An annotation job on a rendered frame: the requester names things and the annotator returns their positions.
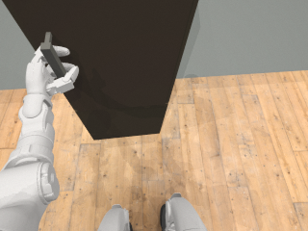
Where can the handle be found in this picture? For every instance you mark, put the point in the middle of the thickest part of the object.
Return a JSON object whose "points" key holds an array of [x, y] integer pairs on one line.
{"points": [[51, 56]]}

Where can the cupboard door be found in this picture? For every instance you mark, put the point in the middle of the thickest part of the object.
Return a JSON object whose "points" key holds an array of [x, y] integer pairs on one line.
{"points": [[126, 50]]}

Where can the left robot shin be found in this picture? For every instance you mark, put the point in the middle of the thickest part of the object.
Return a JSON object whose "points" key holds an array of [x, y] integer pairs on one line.
{"points": [[116, 206]]}

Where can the right robot shin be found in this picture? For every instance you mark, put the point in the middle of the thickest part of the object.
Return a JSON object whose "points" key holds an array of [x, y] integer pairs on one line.
{"points": [[171, 227]]}

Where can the left robot forearm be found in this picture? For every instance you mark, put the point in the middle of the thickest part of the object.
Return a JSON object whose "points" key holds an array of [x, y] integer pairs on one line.
{"points": [[36, 140]]}

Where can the robot shin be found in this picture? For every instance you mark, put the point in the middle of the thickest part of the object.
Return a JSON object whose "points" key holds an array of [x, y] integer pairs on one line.
{"points": [[116, 206], [171, 227]]}

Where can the left robot upper arm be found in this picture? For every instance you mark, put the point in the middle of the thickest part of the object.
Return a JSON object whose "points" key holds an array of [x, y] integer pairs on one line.
{"points": [[25, 193]]}

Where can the left robot hand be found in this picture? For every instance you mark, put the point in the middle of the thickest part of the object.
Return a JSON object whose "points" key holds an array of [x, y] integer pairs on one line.
{"points": [[38, 76]]}

